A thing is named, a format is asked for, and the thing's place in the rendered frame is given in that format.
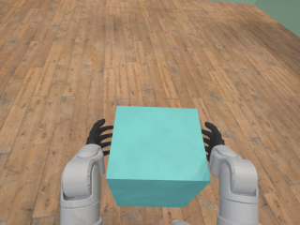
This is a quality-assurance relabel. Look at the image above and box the robot left forearm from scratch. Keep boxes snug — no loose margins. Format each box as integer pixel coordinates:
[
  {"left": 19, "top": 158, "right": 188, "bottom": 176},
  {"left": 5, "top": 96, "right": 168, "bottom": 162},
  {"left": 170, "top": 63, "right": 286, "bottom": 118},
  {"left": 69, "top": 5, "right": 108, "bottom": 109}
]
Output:
[{"left": 60, "top": 143, "right": 105, "bottom": 225}]

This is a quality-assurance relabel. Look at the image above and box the carton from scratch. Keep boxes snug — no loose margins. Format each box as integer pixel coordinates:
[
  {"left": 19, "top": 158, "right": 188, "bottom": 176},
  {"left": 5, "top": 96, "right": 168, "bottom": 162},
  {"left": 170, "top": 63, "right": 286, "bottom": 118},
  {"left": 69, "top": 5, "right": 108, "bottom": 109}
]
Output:
[{"left": 106, "top": 105, "right": 211, "bottom": 207}]

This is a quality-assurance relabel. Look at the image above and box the robot right hand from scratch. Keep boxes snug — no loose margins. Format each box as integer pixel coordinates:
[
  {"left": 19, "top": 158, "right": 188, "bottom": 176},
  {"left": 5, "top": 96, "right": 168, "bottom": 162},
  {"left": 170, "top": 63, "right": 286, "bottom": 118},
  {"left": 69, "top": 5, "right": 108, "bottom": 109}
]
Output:
[{"left": 201, "top": 122, "right": 225, "bottom": 162}]

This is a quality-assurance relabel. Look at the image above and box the robot left hand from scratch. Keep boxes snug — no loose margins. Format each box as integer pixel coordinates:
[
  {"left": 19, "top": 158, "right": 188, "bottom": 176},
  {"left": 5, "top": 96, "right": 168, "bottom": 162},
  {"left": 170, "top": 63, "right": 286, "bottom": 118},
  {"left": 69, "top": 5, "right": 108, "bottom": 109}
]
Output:
[{"left": 86, "top": 118, "right": 113, "bottom": 156}]

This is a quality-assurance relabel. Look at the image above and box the robot right forearm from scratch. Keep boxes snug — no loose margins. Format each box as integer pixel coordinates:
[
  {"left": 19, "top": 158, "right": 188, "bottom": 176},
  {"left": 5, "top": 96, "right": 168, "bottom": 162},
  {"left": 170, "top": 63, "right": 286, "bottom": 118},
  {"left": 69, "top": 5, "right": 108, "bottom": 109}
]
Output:
[{"left": 209, "top": 144, "right": 262, "bottom": 225}]

